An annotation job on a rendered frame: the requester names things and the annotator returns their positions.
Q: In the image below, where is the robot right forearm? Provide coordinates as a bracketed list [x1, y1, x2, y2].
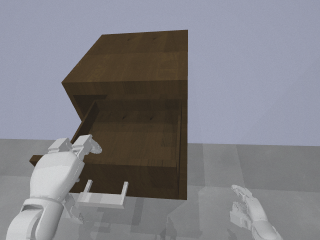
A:
[251, 220, 283, 240]

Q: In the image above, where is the right robot hand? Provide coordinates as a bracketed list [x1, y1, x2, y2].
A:
[229, 184, 269, 232]

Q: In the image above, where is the drawer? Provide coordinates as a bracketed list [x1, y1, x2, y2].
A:
[29, 99, 182, 200]

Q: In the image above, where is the left robot hand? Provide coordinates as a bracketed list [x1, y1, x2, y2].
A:
[30, 134, 102, 225]

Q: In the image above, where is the cabinet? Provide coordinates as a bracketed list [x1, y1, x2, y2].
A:
[61, 29, 188, 200]

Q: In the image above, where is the handle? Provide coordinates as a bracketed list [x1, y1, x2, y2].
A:
[77, 179, 129, 209]

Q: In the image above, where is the robot left forearm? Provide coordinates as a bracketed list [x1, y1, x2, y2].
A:
[6, 197, 64, 240]

